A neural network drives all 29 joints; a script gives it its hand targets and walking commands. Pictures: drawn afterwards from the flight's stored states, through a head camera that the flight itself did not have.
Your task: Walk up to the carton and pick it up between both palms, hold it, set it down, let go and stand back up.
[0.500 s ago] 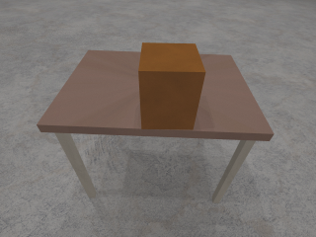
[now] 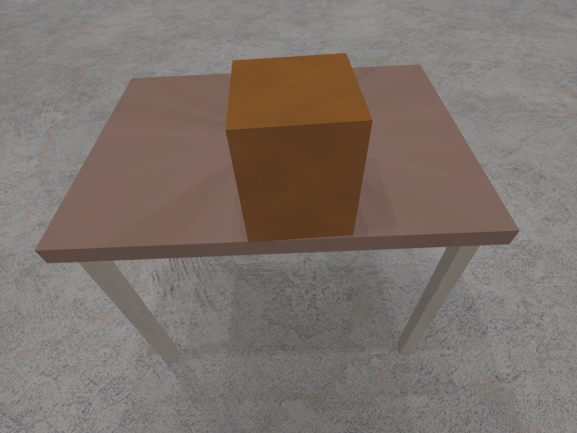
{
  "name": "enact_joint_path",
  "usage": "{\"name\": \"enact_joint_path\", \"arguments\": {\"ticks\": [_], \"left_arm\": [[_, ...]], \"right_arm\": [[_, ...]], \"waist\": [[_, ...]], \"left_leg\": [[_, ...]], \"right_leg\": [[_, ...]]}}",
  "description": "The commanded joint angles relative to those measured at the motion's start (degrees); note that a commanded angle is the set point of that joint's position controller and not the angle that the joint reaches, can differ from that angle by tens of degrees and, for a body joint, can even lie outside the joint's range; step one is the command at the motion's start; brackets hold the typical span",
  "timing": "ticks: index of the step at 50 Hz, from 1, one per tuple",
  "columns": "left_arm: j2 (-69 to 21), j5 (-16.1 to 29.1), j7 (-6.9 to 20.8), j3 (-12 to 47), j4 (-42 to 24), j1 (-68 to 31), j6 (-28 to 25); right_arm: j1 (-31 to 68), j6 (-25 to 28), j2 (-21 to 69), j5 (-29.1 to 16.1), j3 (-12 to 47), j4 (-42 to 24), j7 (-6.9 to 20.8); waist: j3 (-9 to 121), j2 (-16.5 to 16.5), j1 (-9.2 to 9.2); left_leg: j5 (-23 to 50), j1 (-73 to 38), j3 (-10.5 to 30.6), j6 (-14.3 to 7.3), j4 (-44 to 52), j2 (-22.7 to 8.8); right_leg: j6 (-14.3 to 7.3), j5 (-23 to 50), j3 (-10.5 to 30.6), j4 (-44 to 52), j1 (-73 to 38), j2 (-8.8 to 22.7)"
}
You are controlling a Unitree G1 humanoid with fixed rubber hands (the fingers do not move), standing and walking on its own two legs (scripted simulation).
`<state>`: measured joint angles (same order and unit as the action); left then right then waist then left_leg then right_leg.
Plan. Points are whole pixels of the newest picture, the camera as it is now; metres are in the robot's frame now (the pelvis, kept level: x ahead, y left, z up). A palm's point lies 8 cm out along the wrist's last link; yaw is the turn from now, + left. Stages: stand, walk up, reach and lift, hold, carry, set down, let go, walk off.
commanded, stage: walk up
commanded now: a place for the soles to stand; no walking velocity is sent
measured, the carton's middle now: (295, 151) +0.59 +0.02 +0.08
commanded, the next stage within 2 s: none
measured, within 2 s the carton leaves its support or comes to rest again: neither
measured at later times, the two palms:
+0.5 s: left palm out of the picture -0.03 +0.27 -0.14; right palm out of the picture +0.00 -0.23 -0.13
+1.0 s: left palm out of the picture -0.02 +0.26 -0.14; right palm out of the picture -0.04 -0.22 -0.12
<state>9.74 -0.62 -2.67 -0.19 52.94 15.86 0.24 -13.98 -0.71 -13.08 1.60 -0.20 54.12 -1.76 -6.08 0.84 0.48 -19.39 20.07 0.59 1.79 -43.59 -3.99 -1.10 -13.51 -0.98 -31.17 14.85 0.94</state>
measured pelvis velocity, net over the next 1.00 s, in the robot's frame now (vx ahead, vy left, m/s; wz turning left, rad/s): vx -0.03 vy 0.03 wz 0.00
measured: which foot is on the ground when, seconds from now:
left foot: up 0.00-0.04, down 0.06-1.00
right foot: down 0.00-0.10, up 0.12-0.44, down 0.46-1.00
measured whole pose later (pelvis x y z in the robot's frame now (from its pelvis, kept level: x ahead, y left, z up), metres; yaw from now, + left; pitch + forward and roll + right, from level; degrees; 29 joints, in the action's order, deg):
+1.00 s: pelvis -0.03 +0.03 +0.00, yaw +0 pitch +0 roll +0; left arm 13.3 -0.4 -0.8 3.3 58.5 17.6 -0.6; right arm -18.6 1.0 -12.2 1.0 3.2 58.8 -1.0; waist -1.6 -2.1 -0.6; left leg -11.1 16.6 -0.8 -0.3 -27.8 -0.7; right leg 0.8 -18.5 -0.4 -25.4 6.8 0.9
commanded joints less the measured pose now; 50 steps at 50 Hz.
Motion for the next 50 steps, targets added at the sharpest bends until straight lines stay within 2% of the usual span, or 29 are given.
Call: {"name": "enact_joint_path", "arguments": {"ticks": [1,2,3,4,5,6,7,8,10,12,14,16,18,20,21,22,23,24,25,26,28,31,32,35,36,38,41,44,50], "left_arm": [[13.1,-0.7,0.8,-2.8,-4.5,-5.4,1.5],[12.6,-0.4,1.2,-2.5,-4.1,-5.3,1.9],[9.9,0.0,1.4,-1.9,-3.7,-2.7,2.2],[6.8,-0.3,1.1,-1.4,-3.2,1.3,2.7],[5.9,-1.5,0.4,-1.2,-2.5,2.4,3.3],[6.7,-1.7,0.1,-1.3,-2.5,2.1,3.8],[10.0,-1.2,0.1,-1.8,-3.3,-1.3,3.8],[10.2,-0.6,0.2,-2.0,-3.1,-1.4,3.7],[9.1,-0.7,0.8,-1.8,-1.8,0.2,3.4],[8.6,-0.6,1.2,-1.2,-1.7,-0.3,3.0],[7.8,-0.7,1.7,-0.9,-1.6,-1.0,2.6],[7.0,-0.7,1.9,-0.3,-1.8,-0.1,2.1],[7.6,-0.5,1.8,-0.5,-1.2,2.0,1.7],[7.9,-0.2,1.6,-0.5,-0.4,6.5,0.9],[9.4,-0.5,1.5,-1.0,0.3,7.9,0.6],[10.7,-0.6,1.4,-1.2,0.5,8.1,0.3],[12.1,-0.8,1.4,-1.5,1.2,9.7,0.2],[14.1,0.5,1.3,-1.7,1.0,6.4,0.1],[14.1,0.9,1.1,-1.4,1.1,2.8,0.1],[13.1,0.3,1.3,-1.0,0.8,0.0,0.0],[10.5,0.3,1.4,0.1,0.6,0.5,-0.7],[10.0,0.6,2.1,0.3,1.3,3.6,-2.1],[9.0,0.7,2.3,0.7,1.9,5.4,-2.0],[9.8,0.9,1.8,0.9,2.4,5.2,-1.0],[9.8,0.9,1.6,0.9,2.7,5.1,-0.6],[10.6,0.6,1.6,1.1,3.3,5.3,-0.4],[9.5,0.4,1.7,1.8,4.3,7.0,-0.9],[10.3,0.0,1.5,1.9,4.6,7.3,-1.1],[9.8,0.1,1.3,2.6,5.3,7.1,-1.3]], "right_arm": [[-6.2,0.9,-3.8,-0.4,-1.9,-2.9,-1.6],[-5.7,1.2,-5.2,-0.5,-2.0,-3.8,-1.6],[-6.0,1.4,-8.0,-0.1,-2.7,-4.3,-1.7],[-4.7,1.0,-10.5,-0.7,-3.6,-4.9,-1.5],[-4.1,0.7,-11.0,-1.7,-4.0,-4.9,-1.5],[-1.2,0.7,-12.6,-2.1,-4.7,-5.7,-1.5],[0.6,0.8,-12.0,-1.4,-4.1,-6.8,-1.5],[1.9,0.9,-10.0,-0.7,-3.4,-7.6,-1.6],[2.0,1.2,-7.1,-0.2,-2.8,-7.8,-1.3],[1.1,1.2,-6.7,-0.3,-2.6,-7.5,-0.8],[-1.8,1.0,-7.1,-0.4,-2.8,-5.9,-0.5],[-2.4,0.6,-8.0,-0.3,-2.5,-5.4,-0.5],[-1.3,-0.1,-9.6,-0.1,-2.8,-5.9,-0.4],[-0.6,-0.9,-11.1,0.2,-2.9,-5.3,0.1],[-1.1,-1.1,-10.2,-0.1,-2.5,-4.6,0.5],[-1.5,-0.9,-8.6,-0.1,-1.6,-4.9,0.7],[-3.4,-0.9,-6.1,-0.3,-0.9,-4.5,1.1],[-2.6,-0.9,-4.4,-0.5,-0.5,-4.3,1.2],[-3.0,-0.7,-4.2,0.0,-0.5,-3.6,1.2],[-4.0,-0.2,-4.8,0.2,-0.5,-2.9,1.3],[-4.4,1.2,-5.2,0.1,-0.3,-1.6,1.6],[-5.3,3.1,-6.3,0.2,0.6,-0.5,0.8],[-4.3,3.0,-6.8,-0.1,0.8,-0.5,0.5],[-5.7,1.9,-6.3,-0.2,1.3,0.8,0.3],[-5.6,1.6,-6.4,-0.2,1.4,1.5,0.4],[-7.3,1.6,-6.2,-0.4,1.7,2.2,0.5],[-7.3,2.1,-7.0,-0.6,1.9,2.8,0.4],[-7.2,2.2,-6.7,-0.6,2.3,3.0,0.4],[-7.4,2.6,-7.6,-0.7,2.0,3.2,0.3]], "waist": [[6.5,-9.7,-2.36],[5.7,-7.1,-2.75],[6.3,1.6,-1.82],[4.9,9.1,0.41],[4.2,9.9,-0.05],[4.4,14.1,-0.6],[1.5,10.7,-1.28],[1.5,8.7,-0.53],[6.2,9.5,-0.25],[7.5,9.0,-0.7],[7.8,7.8,-2.15],[7.4,9.2,-2.59],[8.9,7.3,-2.07],[7.8,6.6,-0.2],[5.6,4.8,0.15],[3.6,1.7,-0.13],[3.0,-3.6,-0.38],[-1.2,-5.7,-1.48],[-5.3,-8.0,-2.13],[-7.0,-7.9,-3.54],[-5.6,-8.5,-3.15],[4.9,-7.8,-1.69],[7.6,-6.7,-0.68],[2.9,-5.6,-0.93],[0.0,-3.7,-0.91],[-0.4,-2.9,-0.98],[-0.6,2.8,0.08],[0.8,4.7,-0.16],[7.6,2.8,-0.36]], "left_leg": [[13.4,-12.8,-5.8,-1.2,10.1,3.9],[17.1,-13.2,-2.9,-2.1,14.3,1.6],[19.7,-13.0,7.2,-4.0,18.6,-6.5],[22.1,-8.6,17.0,-8.3,23.1,-15.9],[22.5,-6.0,17.6,-12.7,23.4,-18.7],[16.8,-3.7,20.6,-15.6,25.2,-20.6],[19.1,-0.2,18.9,-16.7,26.9,-20.0],[22.5,-1.5,14.1,-15.5,25.9,-16.4],[23.1,-6.9,7.9,-12.0,22.3,-11.1],[16.4,-9.3,5.9,-9.9,22.2,-7.3],[6.8,-11.3,7.0,-8.8,24.0,-6.5],[-2.1,-11.5,7.7,-9.5,25.0,-7.1],[-7.9,-12.0,9.4,-9.5,24.4,-8.5],[-12.4,-5.1,8.7,-7.2,24.0,-7.9],[-13.8,-0.5,8.2,-5.9,24.1,-7.2],[-12.7,3.0,8.0,-4.4,22.9,-7.1],[-12.3,6.2,3.7,-2.3,17.1,-3.6],[-7.0,2.1,-2.8,-1.1,12.3,2.3],[-5.1,-6.0,-2.1,-2.1,9.3,2.0],[-2.3,-8.5,-1.1,-2.7,11.1,1.9],[8.5,-7.6,-0.2,-3.0,16.8,0.5],[17.5,-8.1,-0.1,-3.5,17.6,-0.9],[15.2,-9.6,0.3,-3.7,17.0,-0.4],[3.6,-7.4,2.0,-3.3,18.1,-0.5],[3.9,-7.1,2.1,-3.0,18.5,-0.3],[5.1,-8.4,2.8,-3.1,20.0,-0.8],[6.8,-5.9,5.7,-4.1,21.6,-2.1],[10.2,-5.8,6.1,-4.6,21.7,-2.6],[22.4,-11.0,6.2,-5.8,18.6,-3.1]], "right_leg": [[-7.4,21.4,4.7,-0.2,6.8,7.8],[-5.2,14.3,5.3,-2.0,8.4,6.7],[-2.3,2.7,2.9,-8.8,9.9,2.8],[0.3,-15.4,-0.4,-17.5,9.2,-2.0],[1.0,-23.7,2.6,-23.8,8.8,0.0],[1.5,-24.3,2.8,-27.0,9.8,0.4],[1.7,-23.0,3.7,-29.9,9.3,0.8],[1.8,-21.1,5.8,-29.9,9.4,1.0],[2.3,-17.0,5.4,-27.4,8.6,0.2],[3.0,-14.2,4.2,-21.5,8.1,-0.4],[3.1,-14.0,1.6,-15.3,7.3,-1.8],[3.2,-15.3,0.6,-8.8,6.3,-1.6],[2.7,-12.3,-1.5,-0.7,2.7,-2.3],[1.6,-3.6,-1.4,10.3,-5.6,-1.9],[0.7,-3.0,0.2,11.3,-7.8,-0.7],[-0.8,-6.1,6.6,12.9,-8.0,2.9],[-2.9,-18.2,15.5,17.0,-7.5,8.0],[-5.1,-32.5,20.3,21.3,4.1,11.8],[-5.8,-36.5,20.7,22.6,15.7,12.2],[-4.9,-34.7,17.1,22.7,17.6,10.0],[-2.2,-17.3,9.4,18.9,10.0,5.7],[-1.6,10.7,6.6,11.1,-4.4,5.2],[-1.4,9.8,6.6,10.9,-4.9,5.0],[-2.7,-14.1,7.8,16.4,0.1,4.9],[-2.6,-14.6,7.7,16.4,2.2,5.1],[-2.2,-12.1,6.3,14.4,3.2,4.3],[-2.0,-5.3,4.7,11.0,0.6,3.7],[-1.7,-1.6,4.8,10.3,-1.6,3.9],[-0.7,3.4,3.4,8.5,-4.9,4.5]]}}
